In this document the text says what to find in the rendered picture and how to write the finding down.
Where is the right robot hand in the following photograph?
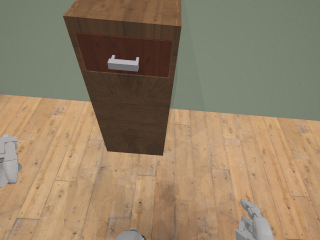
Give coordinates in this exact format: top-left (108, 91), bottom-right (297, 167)
top-left (235, 198), bottom-right (275, 240)

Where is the cabinet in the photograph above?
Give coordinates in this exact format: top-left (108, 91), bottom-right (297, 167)
top-left (63, 0), bottom-right (182, 156)

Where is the left robot shin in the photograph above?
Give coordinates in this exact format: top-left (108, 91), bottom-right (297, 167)
top-left (128, 228), bottom-right (141, 235)

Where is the left robot hand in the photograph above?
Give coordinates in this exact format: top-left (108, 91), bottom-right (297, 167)
top-left (0, 134), bottom-right (22, 188)

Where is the handle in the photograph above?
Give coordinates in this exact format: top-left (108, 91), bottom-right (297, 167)
top-left (107, 55), bottom-right (139, 72)

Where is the drawer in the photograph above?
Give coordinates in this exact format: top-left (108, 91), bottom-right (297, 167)
top-left (75, 32), bottom-right (172, 78)

